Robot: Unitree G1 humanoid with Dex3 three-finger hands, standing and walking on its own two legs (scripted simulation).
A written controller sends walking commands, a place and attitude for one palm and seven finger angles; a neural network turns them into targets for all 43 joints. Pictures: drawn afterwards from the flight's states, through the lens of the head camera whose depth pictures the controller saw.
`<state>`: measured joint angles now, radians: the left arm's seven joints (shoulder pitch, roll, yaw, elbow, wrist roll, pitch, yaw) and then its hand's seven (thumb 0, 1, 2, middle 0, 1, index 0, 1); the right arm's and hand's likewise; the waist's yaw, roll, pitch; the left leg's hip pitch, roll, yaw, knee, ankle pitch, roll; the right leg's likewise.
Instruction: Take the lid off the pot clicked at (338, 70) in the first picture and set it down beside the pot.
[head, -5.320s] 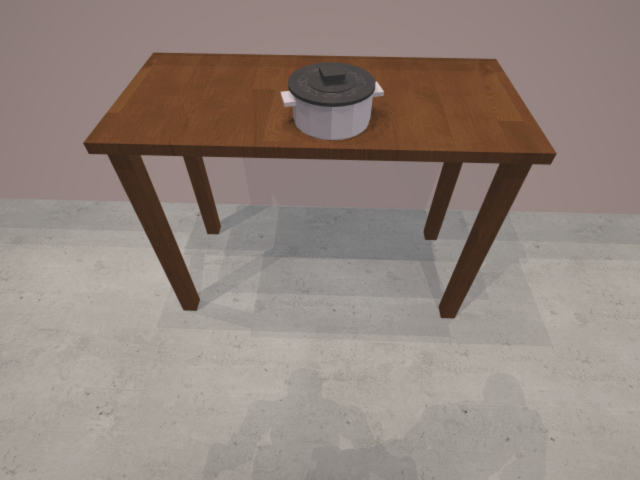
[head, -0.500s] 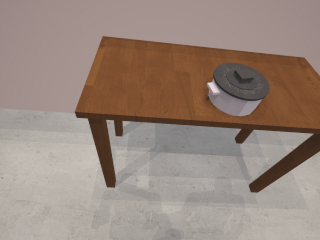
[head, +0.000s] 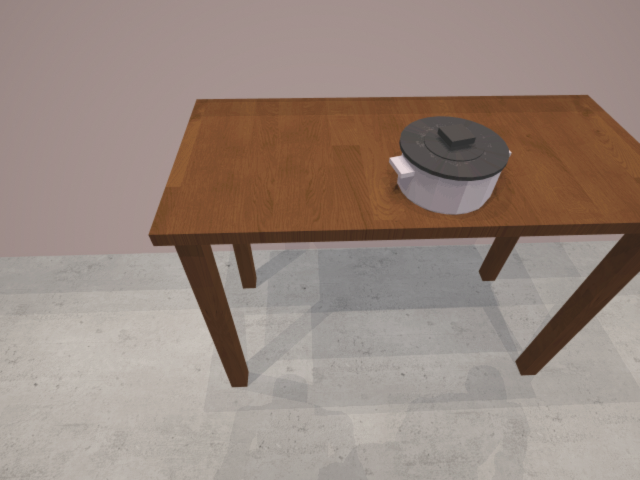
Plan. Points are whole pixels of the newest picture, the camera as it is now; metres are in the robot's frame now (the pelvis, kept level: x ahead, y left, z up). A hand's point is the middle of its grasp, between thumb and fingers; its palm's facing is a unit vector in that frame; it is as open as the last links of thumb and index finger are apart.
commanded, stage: look again from close up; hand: left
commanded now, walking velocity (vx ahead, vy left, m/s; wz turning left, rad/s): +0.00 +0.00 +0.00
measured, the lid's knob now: (456, 135) +0.67 -0.23 +0.09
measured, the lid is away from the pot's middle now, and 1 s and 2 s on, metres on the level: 0.00 0.00 0.00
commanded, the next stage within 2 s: shuffle to correct the standing spot in 1.44 s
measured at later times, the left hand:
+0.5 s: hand out of the picture -0.02 +0.10 -0.17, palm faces +0.08 -0.99 -0.14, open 7.4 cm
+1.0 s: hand out of the picture +0.03 +0.09 -0.17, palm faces +0.08 -0.98 -0.17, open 7.4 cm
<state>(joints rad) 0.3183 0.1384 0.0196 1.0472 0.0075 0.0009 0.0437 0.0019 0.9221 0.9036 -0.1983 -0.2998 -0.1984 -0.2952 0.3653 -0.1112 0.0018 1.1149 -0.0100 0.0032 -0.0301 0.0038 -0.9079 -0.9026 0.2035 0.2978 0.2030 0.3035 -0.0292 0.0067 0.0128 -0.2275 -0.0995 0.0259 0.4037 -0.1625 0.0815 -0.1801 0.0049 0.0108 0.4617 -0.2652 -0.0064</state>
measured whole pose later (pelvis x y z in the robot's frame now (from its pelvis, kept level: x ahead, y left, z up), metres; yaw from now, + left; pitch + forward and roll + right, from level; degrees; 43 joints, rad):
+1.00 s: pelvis +0.06 -0.06 +0.00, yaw +1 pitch +0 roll +1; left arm 0.37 0.09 0.00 1.09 0.00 -0.03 0.05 0.00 0.91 0.90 -0.20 -0.30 -0.20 -0.30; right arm 0.32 -0.11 0.02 1.15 0.00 -0.02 -0.06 0.01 -0.91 -0.90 0.20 0.30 0.20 0.30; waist 0.00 -0.01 0.01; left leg -0.17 -0.03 -0.02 0.43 -0.26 0.01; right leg -0.09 0.08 -0.02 0.40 -0.32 -0.09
